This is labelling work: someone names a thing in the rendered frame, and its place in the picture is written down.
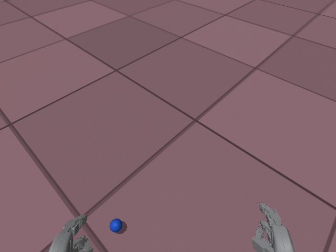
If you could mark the left robot hand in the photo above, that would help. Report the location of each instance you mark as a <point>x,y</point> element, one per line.
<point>63,242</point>

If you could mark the right robot hand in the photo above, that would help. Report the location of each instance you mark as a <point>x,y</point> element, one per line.
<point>278,235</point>

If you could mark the ball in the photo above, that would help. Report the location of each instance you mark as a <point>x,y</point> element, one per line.
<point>116,225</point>

